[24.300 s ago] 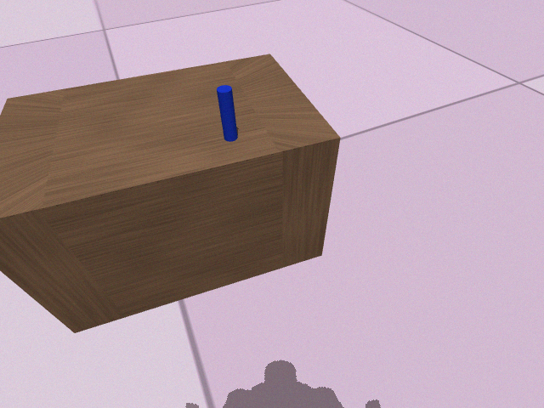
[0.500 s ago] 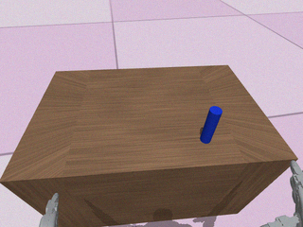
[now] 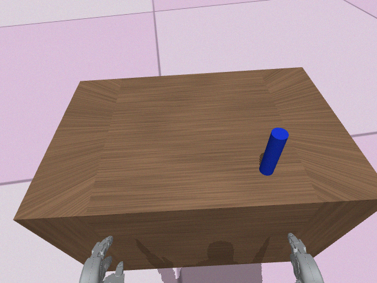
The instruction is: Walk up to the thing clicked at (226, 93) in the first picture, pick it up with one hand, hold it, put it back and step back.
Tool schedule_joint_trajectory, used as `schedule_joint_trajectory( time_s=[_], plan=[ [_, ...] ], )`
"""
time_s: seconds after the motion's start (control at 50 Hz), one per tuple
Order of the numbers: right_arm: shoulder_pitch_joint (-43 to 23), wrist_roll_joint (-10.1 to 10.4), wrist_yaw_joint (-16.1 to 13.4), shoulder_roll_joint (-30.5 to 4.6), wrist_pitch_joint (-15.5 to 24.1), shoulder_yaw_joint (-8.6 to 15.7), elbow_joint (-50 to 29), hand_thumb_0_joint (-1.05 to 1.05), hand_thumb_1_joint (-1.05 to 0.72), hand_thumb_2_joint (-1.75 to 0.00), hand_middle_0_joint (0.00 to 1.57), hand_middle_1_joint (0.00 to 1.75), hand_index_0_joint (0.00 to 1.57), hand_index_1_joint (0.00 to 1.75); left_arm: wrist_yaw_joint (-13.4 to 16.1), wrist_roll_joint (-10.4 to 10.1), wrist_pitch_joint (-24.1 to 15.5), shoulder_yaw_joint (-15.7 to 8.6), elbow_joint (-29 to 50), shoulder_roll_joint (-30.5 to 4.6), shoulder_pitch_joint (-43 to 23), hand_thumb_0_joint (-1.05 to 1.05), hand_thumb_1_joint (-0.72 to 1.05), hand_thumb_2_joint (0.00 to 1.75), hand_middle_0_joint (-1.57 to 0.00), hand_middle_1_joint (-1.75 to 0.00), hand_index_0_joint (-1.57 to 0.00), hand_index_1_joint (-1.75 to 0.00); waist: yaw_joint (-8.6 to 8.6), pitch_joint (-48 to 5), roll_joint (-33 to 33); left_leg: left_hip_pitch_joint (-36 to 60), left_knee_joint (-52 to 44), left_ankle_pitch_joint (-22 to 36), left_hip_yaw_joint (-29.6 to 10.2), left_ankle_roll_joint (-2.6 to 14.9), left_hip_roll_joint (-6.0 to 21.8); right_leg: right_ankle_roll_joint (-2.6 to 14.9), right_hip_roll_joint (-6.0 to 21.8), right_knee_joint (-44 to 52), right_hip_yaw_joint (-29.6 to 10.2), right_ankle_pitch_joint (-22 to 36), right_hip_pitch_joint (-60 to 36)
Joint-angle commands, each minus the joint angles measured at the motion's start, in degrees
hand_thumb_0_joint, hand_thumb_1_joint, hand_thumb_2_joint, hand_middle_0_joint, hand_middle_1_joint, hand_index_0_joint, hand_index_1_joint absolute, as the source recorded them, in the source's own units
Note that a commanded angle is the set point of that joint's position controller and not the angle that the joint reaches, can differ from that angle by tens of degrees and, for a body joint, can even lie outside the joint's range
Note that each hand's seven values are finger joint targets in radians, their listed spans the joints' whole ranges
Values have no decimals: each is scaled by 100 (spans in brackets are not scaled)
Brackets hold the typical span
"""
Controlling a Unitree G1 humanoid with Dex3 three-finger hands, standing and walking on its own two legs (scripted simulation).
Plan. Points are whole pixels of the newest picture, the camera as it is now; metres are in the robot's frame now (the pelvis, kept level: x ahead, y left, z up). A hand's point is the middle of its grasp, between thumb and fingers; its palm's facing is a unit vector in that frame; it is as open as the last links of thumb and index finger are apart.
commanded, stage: home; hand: right
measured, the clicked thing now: (272, 153) +0.46 -0.21 -0.04
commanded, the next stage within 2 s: none
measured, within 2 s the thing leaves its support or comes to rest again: neither
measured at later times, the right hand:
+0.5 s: hand out of the picture +0.14 -0.23 -0.13, palm faces -0.03 +0.94 -0.33, open 17.6 cm
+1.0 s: hand out of the picture +0.05 -0.25 -0.14, palm faces -0.05 +0.93 -0.37, open 17.4 cm
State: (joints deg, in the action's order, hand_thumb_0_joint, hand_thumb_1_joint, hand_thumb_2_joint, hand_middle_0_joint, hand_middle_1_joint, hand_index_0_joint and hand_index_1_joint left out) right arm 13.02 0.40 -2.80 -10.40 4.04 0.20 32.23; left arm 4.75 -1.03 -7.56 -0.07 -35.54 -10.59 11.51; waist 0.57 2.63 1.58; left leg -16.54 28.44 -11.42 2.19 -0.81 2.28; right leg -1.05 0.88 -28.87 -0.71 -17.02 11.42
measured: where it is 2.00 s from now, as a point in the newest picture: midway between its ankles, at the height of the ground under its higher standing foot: outside the picture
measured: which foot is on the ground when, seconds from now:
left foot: down 0.00-1.00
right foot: down 0.00-1.00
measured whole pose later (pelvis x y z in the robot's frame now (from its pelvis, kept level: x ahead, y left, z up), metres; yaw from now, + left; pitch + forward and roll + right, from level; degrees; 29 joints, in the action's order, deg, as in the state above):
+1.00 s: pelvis -0.01 +0.00 +0.01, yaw +0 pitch -4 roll -1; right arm 10.3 -0.8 0.2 -20.5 0.6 -1.5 62.3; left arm -0.9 1.2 0.1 0.7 -62.9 -20.7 11.3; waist 0.0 2.0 -0.6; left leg -10.9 22.8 -8.1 1.7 -0.7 2.6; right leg -1.1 0.4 -20.7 0.0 -12.4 4.4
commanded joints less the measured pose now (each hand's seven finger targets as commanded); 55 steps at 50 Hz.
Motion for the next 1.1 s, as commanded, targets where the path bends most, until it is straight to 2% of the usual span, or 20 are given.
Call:
schedule_joint_trajectory(
  time_s=[0.0,0.06,0.08,0.1,0.12,0.18,0.24,0.28,0.3,0.32,0.36,0.44,0.5,0.58,0.66,0.72,0.82,0.96,1.02,1.08],
  plan=[
    [-383,20,-120,-820,298,309,-948,0,56,-5,5,5,5,5,-61,20,-243,-34,795,-344,-672,0,90,90,-20,-30,-20,-30,-192,-1107,-773,1143,-335,1017,184,144,-119,18,-115,537,234,1446,246],
    [-143,42,-123,-681,165,139,-771,0,53,-7,6,6,6,6,-104,23,-151,-172,765,-538,-752,0,90,90,-20,-30,-20,-30,-159,-990,-668,1186,-419,1135,192,144,-149,18,-90,581,246,1565,263],
    [23,30,-267,-984,247,751,-1220,0,57,-4,5,5,5,5,-104,101,-57,-289,408,-933,-119,0,90,90,-20,-30,-20,-30,-238,-866,-592,1177,-425,1015,166,155,-207,23,-111,552,286,1400,255],
    [232,6,-215,-530,204,216,-825,0,55,-5,5,5,5,5,-112,77,-8,-221,462,-844,-218,0,90,90,-20,-30,-20,-30,-77,-716,-361,1070,-458,1007,167,148,-217,42,-104,570,309,1367,260],
    [109,35,-179,-386,193,87,-797,0,54,-6,5,5,5,5,-138,72,6,-188,447,-769,-275,0,90,90,-20,-30,-20,-30,-85,-588,-169,1017,-470,937,197,128,-219,57,-98,567,299,1291,334],
    [-353,30,-194,-426,191,96,-779,0,56,-5,5,5,5,5,-143,54,108,-209,472,-801,-366,0,90,90,-20,-30,-20,-30,-7,-421,170,783,-539,612,197,94,-230,127,-87,622,278,939,399],
    [-557,28,-194,-435,247,82,-864,0,55,-5,5,5,5,5,-149,60,176,-195,466,-806,-375,0,90,90,-20,-30,-20,-30,-17,-616,144,822,-416,816,185,111,-229,113,-71,588,266,1156,254],
    [-789,15,-221,-539,268,171,-1024,0,59,-3,5,5,5,5,-131,65,197,-204,434,-818,-318,0,90,90,-20,-30,-20,-30,-22,-924,-6,903,-312,1124,166,124,-215,84,-67,524,253,1498,66],
    [143,-356,-73,-1961,139,508,72,0,61,-2,5,4,5,4,-251,418,312,-481,-150,-1851,-26,0,90,90,-20,-30,-20,-30,-97,-1327,-441,1181,224,2408,-340,249,475,133,402,185,-209,2471,-52],
    [260,-330,-26,-2030,57,546,220,0,61,-2,5,4,5,4,-287,413,392,-489,-190,-1822,28,0,90,90,-20,-30,-20,-30,-94,-1566,-371,1197,233,2488,-332,331,537,165,404,146,-209,2437,-281],
    [5,-265,60,-1737,32,450,356,0,59,-3,5,5,5,5,-337,361,447,-430,-308,-1670,-51,0,90,90,-20,-30,-20,-30,-58,-1542,-331,1186,224,2534,-350,347,527,169,426,147,-249,2464,-333],
    [-375,-202,167,-1674,-3,262,857,0,60,-3,5,4,5,4,-421,312,496,-332,-740,-1710,-211,0,90,90,-20,-30,-20,-30,-6,-767,-262,773,-86,1422,-306,267,448,163,421,524,-289,1645,-21],
    [-452,-197,190,-1812,-41,232,1231,0,58,-4,5,5,5,5,-432,320,548,-303,-1064,-1812,-250,0,90,90,-20,-30,-20,-30,-21,-448,-235,726,-260,1355,-390,254,483,193,428,669,-317,1397,26],
    [-486,-175,181,-1976,-89,210,1707,0,57,-5,5,5,5,5,-437,273,598,-276,-1426,-1942,-286,0,90,90,-20,-30,-20,-30,-20,-585,-176,1002,-288,1659,-427,235,517,225,471,745,-371,1692,-174],
    [-542,-144,179,-2130,-152,158,2055,0,58,-4,5,5,5,5,-439,254,639,-226,-1742,-2078,-386,0,90,90,-20,-30,-20,-30,-65,-348,-122,806,-575,1119,-505,212,525,231,478,994,-409,1128,-302],
    [-650,-146,181,-2228,-186,143,2256,0,55,-6,5,5,5,5,-451,259,677,-206,-1959,-2161,-344,0,90,90,-20,-30,-20,-30,-38,-59,-102,735,-830,276,-553,203,498,237,442,1218,-431,442,-94],
    [-654,-164,205,-2391,-216,139,2483,0,55,-6,5,5,5,5,-489,254,683,-189,-2212,-2206,-315,0,90,90,-20,-30,-20,-30,-52,181,-33,501,-1258,-801,-766,227,542,247,400,1307,-419,-95,-13],
    [-663,-134,219,-2302,-193,115,2652,0,55,-5,5,5,5,5,-485,233,641,-185,-2412,-2233,-345,0,90,90,-20,-30,-20,-30,-82,-123,-123,846,-1120,-203,-699,213,507,245,517,1421,-507,259,-112],
    [-651,-147,214,-2359,-217,112,2727,0,52,-7,6,6,6,6,-496,219,670,-186,-2484,-2177,-291,0,90,90,-20,-30,-20,-30,-60,98,73,522,-1403,-857,-849,230,552,221,440,1370,-414,39,-107],
    [-698,-126,212,-2337,-211,124,2724,0,54,-6,5,6,5,6,-503,222,664,-183,-2540,-2147,-198,0,90,90,-20,-30,-20,-30,-15,-74,-44,653,-1377,-660,-843,239,576,233,476,1341,-415,262,-198]
  ],
)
